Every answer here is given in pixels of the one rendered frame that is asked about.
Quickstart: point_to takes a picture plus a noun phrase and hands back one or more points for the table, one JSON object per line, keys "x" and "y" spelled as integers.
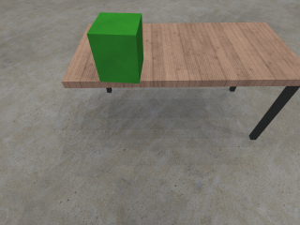
{"x": 202, "y": 54}

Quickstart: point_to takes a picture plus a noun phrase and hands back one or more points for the carton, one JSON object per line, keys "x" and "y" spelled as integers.
{"x": 116, "y": 42}

